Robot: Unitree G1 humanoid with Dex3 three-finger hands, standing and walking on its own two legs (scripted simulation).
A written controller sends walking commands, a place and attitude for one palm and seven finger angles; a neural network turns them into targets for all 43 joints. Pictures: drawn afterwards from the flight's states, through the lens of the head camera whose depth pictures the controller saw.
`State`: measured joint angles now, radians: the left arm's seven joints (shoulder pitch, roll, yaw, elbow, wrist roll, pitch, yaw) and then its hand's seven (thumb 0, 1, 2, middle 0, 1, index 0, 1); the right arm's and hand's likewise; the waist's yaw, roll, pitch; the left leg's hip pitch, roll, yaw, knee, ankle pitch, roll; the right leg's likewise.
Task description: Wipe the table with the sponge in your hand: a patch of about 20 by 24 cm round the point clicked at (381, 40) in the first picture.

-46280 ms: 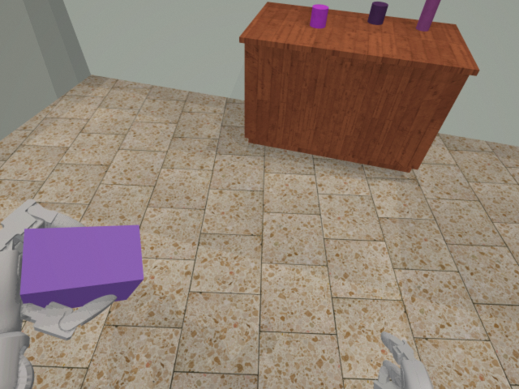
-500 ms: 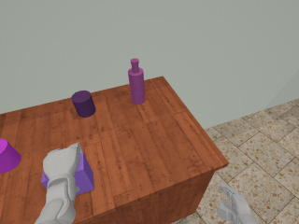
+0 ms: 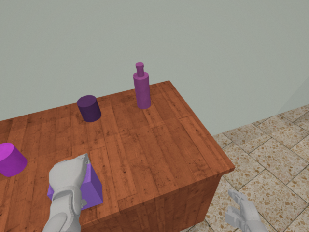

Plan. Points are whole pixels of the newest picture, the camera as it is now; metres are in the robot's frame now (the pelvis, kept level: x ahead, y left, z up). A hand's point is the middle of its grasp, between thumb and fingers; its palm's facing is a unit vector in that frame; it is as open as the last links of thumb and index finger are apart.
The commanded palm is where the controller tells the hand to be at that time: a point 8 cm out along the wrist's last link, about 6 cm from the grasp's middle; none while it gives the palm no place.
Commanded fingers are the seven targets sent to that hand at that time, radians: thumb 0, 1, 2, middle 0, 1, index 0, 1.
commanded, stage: lift the sponge slowly off the table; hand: left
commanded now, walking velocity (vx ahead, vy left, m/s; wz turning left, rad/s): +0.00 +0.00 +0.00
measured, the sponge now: (80, 192) +0.22 +0.26 -0.04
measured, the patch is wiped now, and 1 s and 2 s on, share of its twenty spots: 1.00 1.00 1.00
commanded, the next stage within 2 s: bring the sponge back beside the body in 1.74 s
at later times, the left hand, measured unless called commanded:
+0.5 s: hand (72, 181) +0.22 +0.26 +0.02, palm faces -0.04 -0.16 -0.99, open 10.5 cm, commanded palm +0.19 +0.26 +0.09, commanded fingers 0.00 0.10 1.30 -1.20 -1.60 -1.20 -1.60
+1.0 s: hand (65, 177) +0.22 +0.26 +0.06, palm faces +0.00 -0.16 -0.99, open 10.5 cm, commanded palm +0.19 +0.26 +0.13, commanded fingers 0.00 0.10 1.30 -1.20 -1.60 -1.20 -1.60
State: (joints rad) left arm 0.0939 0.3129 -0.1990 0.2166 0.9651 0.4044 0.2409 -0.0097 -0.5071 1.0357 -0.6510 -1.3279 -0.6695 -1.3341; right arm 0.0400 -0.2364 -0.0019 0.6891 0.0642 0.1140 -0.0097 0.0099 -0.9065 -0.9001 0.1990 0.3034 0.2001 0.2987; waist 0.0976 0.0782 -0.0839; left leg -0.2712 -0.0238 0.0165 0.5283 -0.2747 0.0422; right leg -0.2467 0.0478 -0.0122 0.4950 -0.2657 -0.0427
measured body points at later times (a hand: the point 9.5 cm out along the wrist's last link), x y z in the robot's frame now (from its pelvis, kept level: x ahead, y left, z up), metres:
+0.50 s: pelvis +0.00 -0.01 +0.01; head -0.03 -0.04 +0.45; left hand +0.22 +0.26 +0.08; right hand +0.24 -0.22 -0.07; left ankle +0.00 +0.09 -0.74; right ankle +0.00 -0.10 -0.74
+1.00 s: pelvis -0.01 +0.00 +0.01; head -0.05 -0.03 +0.46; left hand +0.21 +0.27 +0.11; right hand +0.24 -0.19 -0.06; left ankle +0.00 +0.09 -0.74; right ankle +0.00 -0.10 -0.74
